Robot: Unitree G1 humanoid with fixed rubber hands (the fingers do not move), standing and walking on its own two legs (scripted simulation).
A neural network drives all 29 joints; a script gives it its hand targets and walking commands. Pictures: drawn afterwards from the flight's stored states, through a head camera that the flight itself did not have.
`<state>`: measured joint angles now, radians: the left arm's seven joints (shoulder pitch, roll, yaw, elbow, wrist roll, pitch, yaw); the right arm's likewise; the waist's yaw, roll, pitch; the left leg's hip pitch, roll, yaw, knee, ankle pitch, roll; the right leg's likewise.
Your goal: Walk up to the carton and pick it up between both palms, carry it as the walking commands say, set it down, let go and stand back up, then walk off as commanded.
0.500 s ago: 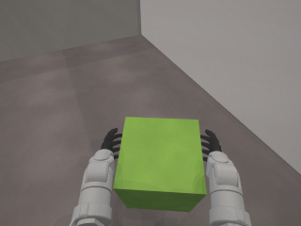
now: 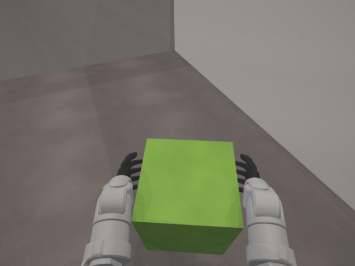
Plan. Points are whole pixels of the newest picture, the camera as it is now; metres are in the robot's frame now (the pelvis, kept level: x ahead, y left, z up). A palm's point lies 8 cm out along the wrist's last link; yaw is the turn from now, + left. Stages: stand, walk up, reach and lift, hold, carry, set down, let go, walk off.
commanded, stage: reach and lift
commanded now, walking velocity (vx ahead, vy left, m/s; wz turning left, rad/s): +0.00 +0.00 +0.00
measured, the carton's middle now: (186, 199) +0.30 -0.01 -0.03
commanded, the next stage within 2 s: hold in 0.88 s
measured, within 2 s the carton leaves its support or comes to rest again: neither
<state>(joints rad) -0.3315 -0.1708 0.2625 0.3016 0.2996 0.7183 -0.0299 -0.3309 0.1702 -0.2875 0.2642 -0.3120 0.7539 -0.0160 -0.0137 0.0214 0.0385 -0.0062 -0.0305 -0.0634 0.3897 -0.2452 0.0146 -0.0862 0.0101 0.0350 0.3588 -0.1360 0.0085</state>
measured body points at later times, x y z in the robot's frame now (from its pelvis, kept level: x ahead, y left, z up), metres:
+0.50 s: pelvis +0.01 -0.01 +0.00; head -0.03 -0.02 +0.45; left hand +0.31 +0.15 +0.04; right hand +0.32 -0.16 +0.04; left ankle -0.01 +0.11 -0.74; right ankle +0.05 -0.13 -0.74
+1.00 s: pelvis +0.00 +0.00 +0.00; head -0.04 -0.01 +0.45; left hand +0.29 +0.14 +0.04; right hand +0.30 -0.16 +0.04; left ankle -0.01 +0.11 -0.74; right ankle +0.05 -0.13 -0.74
